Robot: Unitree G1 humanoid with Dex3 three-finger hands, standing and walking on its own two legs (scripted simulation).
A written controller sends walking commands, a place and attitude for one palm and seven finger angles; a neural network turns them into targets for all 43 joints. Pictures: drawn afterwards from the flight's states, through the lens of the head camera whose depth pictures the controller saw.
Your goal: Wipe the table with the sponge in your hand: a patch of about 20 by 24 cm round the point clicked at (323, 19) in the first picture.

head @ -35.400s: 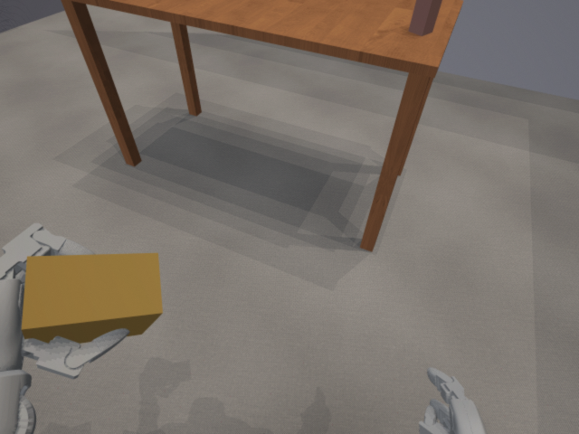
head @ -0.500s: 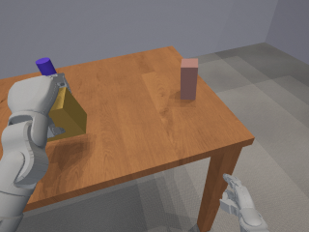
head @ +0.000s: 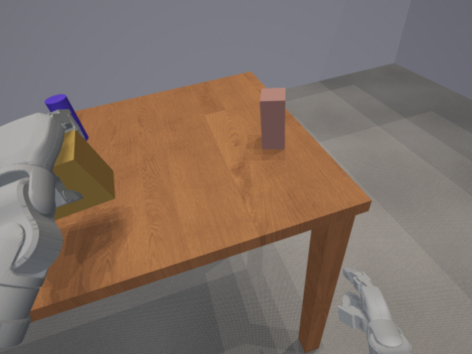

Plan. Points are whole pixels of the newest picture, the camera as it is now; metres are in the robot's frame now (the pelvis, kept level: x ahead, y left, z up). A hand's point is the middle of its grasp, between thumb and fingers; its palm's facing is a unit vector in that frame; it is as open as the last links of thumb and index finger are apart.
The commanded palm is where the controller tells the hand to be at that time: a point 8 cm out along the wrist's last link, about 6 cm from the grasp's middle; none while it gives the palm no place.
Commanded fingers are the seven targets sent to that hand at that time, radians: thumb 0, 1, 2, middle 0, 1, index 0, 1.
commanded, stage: lower the sponge onto the table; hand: left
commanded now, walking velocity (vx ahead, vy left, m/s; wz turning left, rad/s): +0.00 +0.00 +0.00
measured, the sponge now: (70, 183) +0.28 +0.32 +0.19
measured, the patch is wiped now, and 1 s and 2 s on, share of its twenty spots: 0.15 0.20 0.45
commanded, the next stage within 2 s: wipe forward along the first lane in 0.68 s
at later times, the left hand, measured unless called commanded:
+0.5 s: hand (66, 190) +0.26 +0.31 +0.19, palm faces +0.17 -0.04 -0.98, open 10.3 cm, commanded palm +0.22 +0.29 +0.25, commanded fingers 0.00 0.10 1.30 -1.20 -1.60 -1.20 -1.60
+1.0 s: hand (81, 201) +0.27 +0.32 +0.15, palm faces +0.04 -0.02 -1.00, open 10.3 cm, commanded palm +0.25 +0.31 +0.23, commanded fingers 0.00 0.10 1.30 -1.20 -1.60 -1.20 -1.60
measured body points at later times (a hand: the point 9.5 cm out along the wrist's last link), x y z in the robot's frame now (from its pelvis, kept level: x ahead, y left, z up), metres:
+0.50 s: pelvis +0.00 +0.00 +0.00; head -0.03 -0.06 +0.44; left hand +0.25 +0.31 +0.25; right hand +0.25 -0.20 -0.08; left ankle -0.01 +0.12 -0.74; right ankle +0.04 -0.08 -0.74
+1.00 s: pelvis +0.00 +0.00 +0.00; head -0.02 -0.05 +0.45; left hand +0.27 +0.31 +0.21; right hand +0.26 -0.19 -0.08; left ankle -0.01 +0.12 -0.74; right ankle +0.04 -0.08 -0.74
